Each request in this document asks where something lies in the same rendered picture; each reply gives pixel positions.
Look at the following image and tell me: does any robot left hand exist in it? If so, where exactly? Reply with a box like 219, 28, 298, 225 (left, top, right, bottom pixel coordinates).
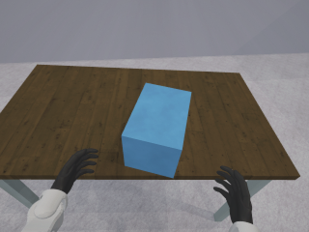
50, 148, 98, 194

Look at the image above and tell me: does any robot right hand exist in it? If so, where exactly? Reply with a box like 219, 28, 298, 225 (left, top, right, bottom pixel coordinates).
213, 165, 253, 224

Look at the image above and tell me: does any robot right forearm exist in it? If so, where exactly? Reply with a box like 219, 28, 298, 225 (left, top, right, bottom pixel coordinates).
228, 221, 261, 232

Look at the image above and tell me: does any carton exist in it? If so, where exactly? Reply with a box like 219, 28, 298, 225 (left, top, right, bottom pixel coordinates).
121, 82, 192, 178

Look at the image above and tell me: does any robot left forearm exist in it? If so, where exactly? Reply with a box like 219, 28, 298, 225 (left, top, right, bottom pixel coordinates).
21, 188, 69, 232

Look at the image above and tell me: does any table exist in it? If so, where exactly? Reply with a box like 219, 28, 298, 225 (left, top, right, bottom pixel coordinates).
0, 64, 300, 222

